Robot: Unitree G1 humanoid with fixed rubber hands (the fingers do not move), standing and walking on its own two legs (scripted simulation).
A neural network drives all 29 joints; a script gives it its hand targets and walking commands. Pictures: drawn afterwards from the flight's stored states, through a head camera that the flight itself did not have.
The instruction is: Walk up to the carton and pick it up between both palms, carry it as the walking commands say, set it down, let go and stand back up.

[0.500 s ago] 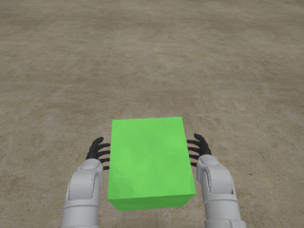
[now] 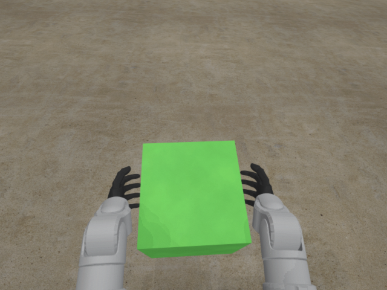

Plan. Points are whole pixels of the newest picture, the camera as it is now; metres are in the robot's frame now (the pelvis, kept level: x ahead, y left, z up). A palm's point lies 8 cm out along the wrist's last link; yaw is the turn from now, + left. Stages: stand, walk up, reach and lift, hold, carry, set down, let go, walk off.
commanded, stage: carry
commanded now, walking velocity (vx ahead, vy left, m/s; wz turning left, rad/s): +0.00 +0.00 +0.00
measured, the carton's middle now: (190, 202) +0.34 +0.00 -0.03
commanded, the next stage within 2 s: none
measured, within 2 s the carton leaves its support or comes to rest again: neither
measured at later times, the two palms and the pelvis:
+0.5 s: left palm (126, 205) +0.28 +0.13 +0.05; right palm (269, 206) +0.28 -0.16 +0.05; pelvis +0.00 -0.01 +0.00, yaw +0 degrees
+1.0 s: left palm (125, 203) +0.28 +0.13 +0.07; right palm (273, 205) +0.27 -0.16 +0.07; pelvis -0.01 -0.01 +0.00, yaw +0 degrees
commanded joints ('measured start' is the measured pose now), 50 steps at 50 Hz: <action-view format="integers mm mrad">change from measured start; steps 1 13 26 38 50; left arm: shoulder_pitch -360 -412 -364 -453 -397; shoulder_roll -790 -786 -814 -847 -836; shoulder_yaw -416 -424 -400 -466 -449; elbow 31 -6 94 -102 -2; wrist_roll -200 -240 -202 -282 -227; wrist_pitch -44 -90 -97 -113 -49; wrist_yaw -235 -245 -244 -237 -246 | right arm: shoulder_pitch -362 -353 -334 -401 -407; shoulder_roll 785 802 814 851 830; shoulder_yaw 444 452 452 504 508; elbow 28 33 91 -80 -21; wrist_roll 218 223 213 275 237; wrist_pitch -20 -56 -63 -80 -21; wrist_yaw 240 232 245 232 242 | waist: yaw -4 -8 -10 -15 -17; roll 76 34 -9 12 -17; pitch -284 -289 -290 -267 -208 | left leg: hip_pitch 89 84 107 77 114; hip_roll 152 129 126 115 113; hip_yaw -136 -92 -86 -54 -49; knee -87 -38 -48 -16 -22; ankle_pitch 100 164 113 64 28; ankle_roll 45 21 27 18 18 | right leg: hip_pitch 137 158 117 127 43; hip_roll -94 -136 -139 -163 -171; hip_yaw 108 118 114 142 177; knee -54 -47 -91 -130 -181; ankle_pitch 49 185 62 124 -6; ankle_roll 8 3 -10 -8 -6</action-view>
